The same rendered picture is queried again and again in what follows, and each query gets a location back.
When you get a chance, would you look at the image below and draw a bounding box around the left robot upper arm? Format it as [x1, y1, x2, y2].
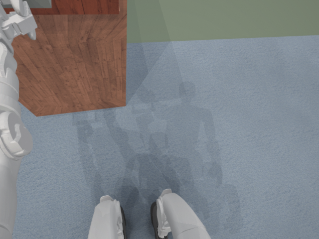
[0, 111, 33, 239]

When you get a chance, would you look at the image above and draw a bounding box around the robot left thigh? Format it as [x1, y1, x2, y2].
[88, 199, 122, 239]

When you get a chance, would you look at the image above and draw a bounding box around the left robot hand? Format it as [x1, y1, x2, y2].
[0, 0, 37, 44]

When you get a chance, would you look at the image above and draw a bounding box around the robot left forearm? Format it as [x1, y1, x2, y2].
[0, 33, 21, 119]

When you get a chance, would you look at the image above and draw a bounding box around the cabinet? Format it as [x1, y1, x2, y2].
[11, 0, 127, 117]

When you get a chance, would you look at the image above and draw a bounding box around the robot right foot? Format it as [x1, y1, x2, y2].
[151, 202, 168, 239]

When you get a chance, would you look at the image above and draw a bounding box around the drawer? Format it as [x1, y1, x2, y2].
[4, 0, 119, 15]

